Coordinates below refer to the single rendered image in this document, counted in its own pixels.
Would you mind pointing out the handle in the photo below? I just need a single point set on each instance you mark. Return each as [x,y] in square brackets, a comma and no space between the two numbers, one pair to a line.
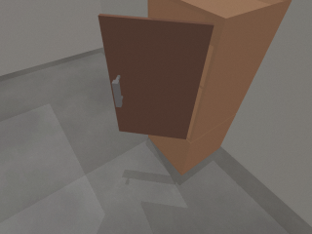
[117,91]

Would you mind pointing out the cupboard door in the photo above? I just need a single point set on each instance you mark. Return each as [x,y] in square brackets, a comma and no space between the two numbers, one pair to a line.
[160,63]

